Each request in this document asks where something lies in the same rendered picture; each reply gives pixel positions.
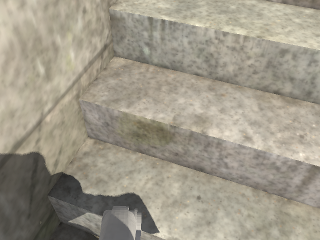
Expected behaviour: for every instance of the robot left thigh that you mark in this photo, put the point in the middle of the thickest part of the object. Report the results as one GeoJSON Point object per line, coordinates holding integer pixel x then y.
{"type": "Point", "coordinates": [121, 224]}

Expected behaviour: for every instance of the left robot shin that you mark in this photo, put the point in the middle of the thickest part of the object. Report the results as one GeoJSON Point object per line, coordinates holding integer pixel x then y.
{"type": "Point", "coordinates": [105, 212]}

